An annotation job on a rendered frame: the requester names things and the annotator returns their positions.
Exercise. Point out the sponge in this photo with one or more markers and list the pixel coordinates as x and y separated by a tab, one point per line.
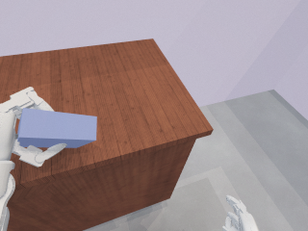
45	129

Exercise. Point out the right robot hand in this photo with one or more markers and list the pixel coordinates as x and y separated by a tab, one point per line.
244	222

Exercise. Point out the left robot hand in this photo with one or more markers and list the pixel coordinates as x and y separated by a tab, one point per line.
10	111

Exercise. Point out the robot left forearm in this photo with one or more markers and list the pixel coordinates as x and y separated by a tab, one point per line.
7	187

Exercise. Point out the table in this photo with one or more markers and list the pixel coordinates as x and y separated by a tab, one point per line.
147	123

